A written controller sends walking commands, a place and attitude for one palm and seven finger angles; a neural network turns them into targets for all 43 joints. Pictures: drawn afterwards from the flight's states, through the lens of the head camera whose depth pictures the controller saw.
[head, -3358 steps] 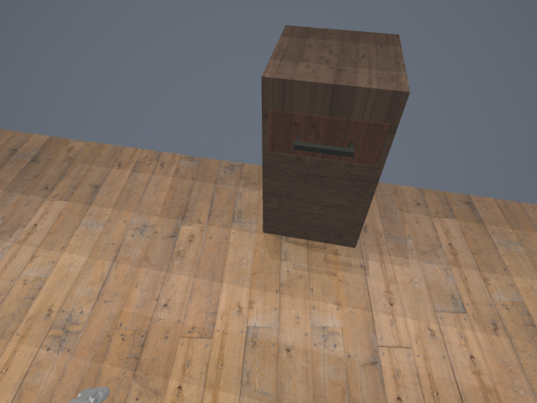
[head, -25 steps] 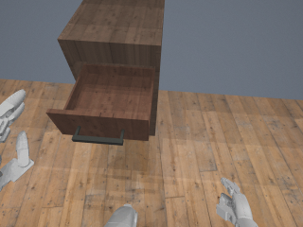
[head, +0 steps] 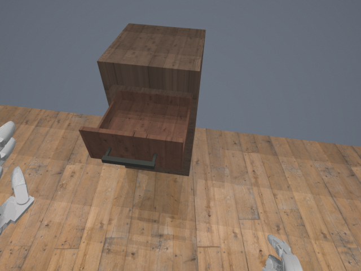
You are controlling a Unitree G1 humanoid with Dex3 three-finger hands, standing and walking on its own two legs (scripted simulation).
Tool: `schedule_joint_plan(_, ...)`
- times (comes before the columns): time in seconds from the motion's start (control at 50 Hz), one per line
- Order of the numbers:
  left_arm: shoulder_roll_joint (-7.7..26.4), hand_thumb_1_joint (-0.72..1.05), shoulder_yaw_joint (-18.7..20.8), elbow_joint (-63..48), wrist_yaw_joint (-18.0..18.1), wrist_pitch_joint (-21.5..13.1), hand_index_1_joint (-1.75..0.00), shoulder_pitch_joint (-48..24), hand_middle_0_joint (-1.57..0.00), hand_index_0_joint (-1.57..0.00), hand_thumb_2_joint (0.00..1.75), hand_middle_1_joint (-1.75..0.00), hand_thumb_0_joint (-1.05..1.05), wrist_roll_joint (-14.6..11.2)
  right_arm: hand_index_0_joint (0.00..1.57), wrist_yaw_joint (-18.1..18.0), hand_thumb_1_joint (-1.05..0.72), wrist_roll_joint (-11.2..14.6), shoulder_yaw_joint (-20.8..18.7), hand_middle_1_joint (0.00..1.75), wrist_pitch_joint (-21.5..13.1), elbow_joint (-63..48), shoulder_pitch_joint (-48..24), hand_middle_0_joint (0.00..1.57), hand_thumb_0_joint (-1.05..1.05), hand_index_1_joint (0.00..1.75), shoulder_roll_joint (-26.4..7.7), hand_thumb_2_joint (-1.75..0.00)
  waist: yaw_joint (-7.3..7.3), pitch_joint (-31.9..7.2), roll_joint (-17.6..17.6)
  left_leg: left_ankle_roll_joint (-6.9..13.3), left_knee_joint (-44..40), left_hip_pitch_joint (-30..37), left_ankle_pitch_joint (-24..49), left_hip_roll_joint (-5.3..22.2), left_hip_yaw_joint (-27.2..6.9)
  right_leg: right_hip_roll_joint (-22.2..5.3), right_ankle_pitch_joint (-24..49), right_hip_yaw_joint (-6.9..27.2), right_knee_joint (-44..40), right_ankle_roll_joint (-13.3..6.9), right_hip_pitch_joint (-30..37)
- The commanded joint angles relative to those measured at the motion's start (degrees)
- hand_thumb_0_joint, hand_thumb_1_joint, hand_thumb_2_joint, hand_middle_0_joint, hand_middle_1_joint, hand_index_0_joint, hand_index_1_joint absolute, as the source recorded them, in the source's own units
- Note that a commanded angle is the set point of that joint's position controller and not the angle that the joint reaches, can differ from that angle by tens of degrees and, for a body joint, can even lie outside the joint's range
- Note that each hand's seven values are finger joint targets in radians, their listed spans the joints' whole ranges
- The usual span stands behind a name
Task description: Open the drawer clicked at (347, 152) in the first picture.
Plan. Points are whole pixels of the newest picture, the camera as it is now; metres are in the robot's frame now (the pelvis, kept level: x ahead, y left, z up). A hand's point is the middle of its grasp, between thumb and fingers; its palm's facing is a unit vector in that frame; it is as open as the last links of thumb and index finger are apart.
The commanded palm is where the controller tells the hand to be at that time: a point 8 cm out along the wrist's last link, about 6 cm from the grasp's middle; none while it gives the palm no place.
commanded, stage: stop stepping back and stand still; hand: left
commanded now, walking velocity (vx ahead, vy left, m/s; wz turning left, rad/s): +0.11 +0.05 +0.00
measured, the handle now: (130, 157) +0.54 +0.21 -0.19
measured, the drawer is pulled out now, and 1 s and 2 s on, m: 0.30 0.30 0.30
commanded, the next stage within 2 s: let the arm hang, fingers relaxed in 0.18 s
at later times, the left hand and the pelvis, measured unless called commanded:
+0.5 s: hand out of the picture +0.13 +0.20 -0.12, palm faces +0.08 -0.96 -0.28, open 7.4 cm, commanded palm none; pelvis -0.01 +0.00 -0.01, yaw +1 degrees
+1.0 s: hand out of the picture -0.05 +0.16 -0.16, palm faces +0.04 -0.97 -0.22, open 7.3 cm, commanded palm none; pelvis -0.02 -0.01 +0.01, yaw +1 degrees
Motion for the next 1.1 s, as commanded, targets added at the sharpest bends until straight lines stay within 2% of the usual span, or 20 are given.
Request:
schedule_joint_plan(0.0,7.54,0.90,2.61,-12.31,1.34,-2.68,-0.30,-3.82,-0.20,-0.20,0.90,-0.30,0.00,0.49,0.20,-1.35,-0.90,-1.22,-2.44,0.30,-3.70,-10.81,-5.83,0.20,0.00,0.30,-7.63,-0.90,-0.63,2.26,11.27,4.38,-20.16,2.32,-5.47,10.78,-15.48,-1.06,-11.81,5.65,2.74,1.08,-5.61)
schedule_joint_plan(0.02,9.28,0.90,3.05,-15.28,1.63,-2.65,-0.30,-5.11,-0.20,-0.20,0.90,-0.30,0.00,1.05,0.20,-1.24,-0.90,-0.95,-2.58,0.30,-3.70,-11.67,-6.43,0.20,0.00,0.30,-7.12,-0.90,-0.36,0.25,13.29,6.21,-20.10,3.08,-1.98,15.24,-19.46,-0.02,-10.32,3.22,9.48,2.26,-6.17)
schedule_joint_plan(0.06,10.65,0.90,3.96,-17.80,1.43,-2.58,-0.30,-5.59,-0.20,-0.20,0.90,-0.30,0.00,1.87,0.20,-0.66,-0.90,-1.09,-1.55,0.30,-4.38,-10.74,-7.38,0.20,0.00,0.30,-5.52,-0.90,0.00,1.69,14.05,6.52,-21.96,-3.93,-7.93,14.32,-16.75,-0.85,-12.18,4.61,11.49,2.14,-2.93)
schedule_joint_plan(0.12,11.43,0.90,4.52,-17.96,1.54,-1.86,-0.30,-3.15,-0.20,-0.20,0.90,-0.30,0.00,1.52,0.20,-0.17,-0.90,-0.72,-1.23,0.30,-5.30,-10.47,-6.46,0.20,0.00,0.30,-6.92,-0.90,1.06,1.92,7.40,4.19,-13.65,-6.50,5.01,10.47,-9.29,-0.37,-1.70,4.35,-2.63,2.34,6.11)
schedule_joint_plan(0.16,10.81,0.90,4.79,-15.10,1.27,-2.28,-0.30,-2.95,-0.20,-0.20,0.90,-0.30,0.00,0.89,0.20,-0.21,-0.90,-0.83,-1.52,0.30,-5.23,-9.87,-6.57,0.20,0.00,0.30,-6.61,-0.90,0.34,1.76,-0.45,1.85,-7.41,-6.96,3.56,5.78,-5.90,-3.43,3.57,11.30,-9.58,0.42,7.60)
schedule_joint_plan(0.18,11.14,0.90,5.25,-14.27,1.18,-2.34,-0.30,-4.14,-0.20,-0.20,0.90,-0.30,0.00,0.26,0.20,-0.13,-0.90,-0.74,-1.69,0.30,-5.16,-9.99,-6.48,0.20,0.00,0.30,-6.16,-0.90,-0.24,2.07,-3.67,0.64,-4.39,-6.28,-0.60,3.04,-4.13,-6.81,-1.69,16.54,-12.72,-0.91,4.32)
schedule_joint_plan(0.2,10.29,0.90,5.26,-13.01,1.13,-2.34,-0.30,-3.84,-0.20,-0.20,0.90,-0.30,0.00,-0.14,0.20,-0.06,-0.90,-0.67,-2.23,0.30,-4.78,-9.20,-4.97,0.20,0.00,0.30,-6.12,-0.90,-0.73,1.57,-5.27,-0.16,-0.31,-3.83,-2.78,1.02,-2.81,-9.72,-9.84,20.00,-16.34,-2.84,0.53)
schedule_joint_plan(0.24,9.73,0.90,5.43,-10.82,1.20,-1.77,-0.30,-1.66,-0.20,-0.20,0.90,-0.30,0.00,-0.60,0.20,0.06,-0.90,-0.57,-2.22,0.30,-3.83,-8.93,-5.09,0.20,0.00,0.30,-5.73,-0.90,-0.94,1.71,-4.32,-0.50,1.91,-1.70,0.79,0.89,-1.61,-12.56,-6.42,21.34,-18.37,-4.75,0.01)
schedule_joint_plan(0.26,1.05,0.90,-13.67,36.10,-6.12,8.33,-0.30,-7.24,-0.20,-0.20,0.90,-0.30,0.00,6.69,0.20,4.70,-0.90,-2.13,-5.18,0.30,-3.88,5.54,-1.82,0.20,0.00,0.30,-11.15,-0.90,-2.63,0.42,-1.24,-1.61,9.98,-5.18,8.60,3.57,-3.39,-15.40,13.61,12.81,-3.39,-5.27,-3.11)
schedule_joint_plan(0.28,-1.65,0.90,-13.75,37.45,-7.40,11.76,-0.30,-7.33,-0.20,-0.20,0.90,-0.30,0.00,5.57,0.20,4.64,-0.90,-1.79,-3.98,0.30,-0.42,4.99,3.71,0.20,0.00,0.30,-6.15,-0.90,-2.32,-5.36,-1.15,-2.02,6.97,1.39,12.35,2.94,-4.91,-10.74,12.81,10.24,-0.41,-4.51,-4.40)
schedule_joint_plan(0.32,-3.96,0.90,-15.01,39.37,-8.07,12.75,-0.30,-10.10,-0.20,-0.20,0.90,-0.30,0.00,4.96,0.20,4.50,-0.90,-2.37,-3.44,0.30,1.54,4.18,2.77,0.20,0.00,0.30,-7.22,-0.90,-1.25,-2.48,-0.57,0.71,-1.66,-0.57,19.24,7.38,-12.28,-4.59,1.13,4.07,7.40,-0.19,-8.12)
schedule_joint_plan(0.36,-3.88,0.90,-16.12,43.76,-7.98,12.73,-0.30,-13.98,-0.20,-0.20,0.90,-0.30,0.00,4.51,0.20,3.68,-0.90,-3.49,-2.68,0.30,1.98,3.11,0.49,0.20,0.00,0.30,-9.19,-0.90,0.38,-0.57,-5.05,5.32,-5.59,-5.66,28.66,11.85,-20.14,-0.98,0.17,5.39,9.16,1.70,-3.53)
schedule_joint_plan(0.4,-3.43,0.90,-16.30,50.53,-7.75,12.83,-0.30,-16.19,-0.20,-0.20,0.90,-0.30,0.00,4.56,0.20,2.85,-0.90,-3.63,-2.17,0.30,2.43,3.64,-0.49,0.20,0.00,0.30,-8.93,-0.90,1.41,-2.48,-6.77,3.57,-4.22,-3.22,38.69,9.24,-15.88,-2.12,10.73,7.08,4.73,1.02,3.01)
schedule_joint_plan(0.46,-1.90,0.90,-16.95,62.03,-7.58,13.26,-0.30,-17.80,-0.20,-0.20,0.90,-0.30,0.00,4.15,0.20,2.38,-0.90,-2.95,-1.56,0.30,3.96,6.46,-0.70,0.20,0.00,0.30,-7.04,-0.90,1.84,0.34,-1.28,-0.15,-4.83,-3.35,24.95,3.90,-9.05,-5.18,17.89,11.54,-1.16,-2.24,6.73)
schedule_joint_plan(0.5,-1.01,0.90,-17.65,68.48,-7.72,12.94,-0.30,-18.55,-0.20,-0.20,0.90,-0.30,0.00,3.80,0.20,2.43,-0.90,-2.64,-1.22,0.30,4.82,9.05,0.82,0.20,0.00,0.30,-5.29,-0.90,1.15,1.97,1.86,-0.98,-5.70,-1.17,13.23,2.04,-6.47,-7.02,9.10,13.71,-6.01,-3.81,4.14)
schedule_joint_plan(0.6,-4.69,0.90,-17.75,78.98,-7.61,12.61,-0.30,-16.81,-0.20,-0.20,0.90,-0.30,0.00,3.50,0.20,1.95,-0.90,-3.02,-1.16,0.30,5.12,13.56,4.27,0.20,0.00,0.30,-3.62,-0.90,1.11,1.91,10.76,0.24,-11.61,-0.60,6.63,4.16,-7.94,-3.77,-0.48,10.60,-9.05,-2.58,5.76)
schedule_joint_plan(0.7,-5.19,0.90,-19.26,85.72,-7.56,12.27,-0.30,-16.74,-0.20,-0.20,0.90,-0.30,0.00,3.07,0.20,1.51,-0.90,-2.44,-1.14,0.30,5.44,17.49,7.77,0.20,0.00,0.30,-3.00,-0.90,0.59,2.17,1.85,0.22,-11.58,1.54,8.42,4.65,-7.47,-4.45,1.28,10.22,-11.77,-2.64,6.29)
schedule_joint_plan(0.76,-5.72,0.90,-19.78,88.73,-7.32,12.29,-0.30,-16.58,-0.20,-0.20,0.90,-0.30,0.00,2.86,0.20,1.28,-0.90,-2.34,-0.81,0.30,5.65,19.69,9.44,0.20,0.00,0.30,-2.40,-0.90,0.30,5.10,0.34,0.20,-12.45,2.24,10.16,5.08,-7.30,-4.40,1.46,9.74,-12.61,-2.53,4.50)
schedule_joint_plan(0.94,-6.67,0.90,-20.19,93.81,-6.71,12.41,-0.30,-15.49,-0.20,-0.20,0.90,-0.30,0.00,2.78,0.20,1.14,-0.90,-2.44,-0.68,0.30,6.13,23.88,12.16,0.20,0.00,0.30,-0.80,-0.90,0.14,8.97,-0.30,0.10,-13.95,2.36,5.64,4.87,-6.36,-4.11,-6.13,10.50,-15.16,-2.38,1.36)
schedule_joint_plan(1.08,-8.03,0.90,-19.80,94.97,-6.55,12.14,-0.30,-15.21,-0.20,-0.20,0.90,-0.30,0.00,2.89,0.20,0.94,-0.90,-2.50,-0.60,0.30,5.68,25.36,13.20,0.20,0.00,0.30,0.96,-0.90,0.41,8.20,0.73,-0.03,-14.19,1.91,7.36,4.67,-5.96,-4.05,-3.55,10.63,-14.50,-2.34,2.97)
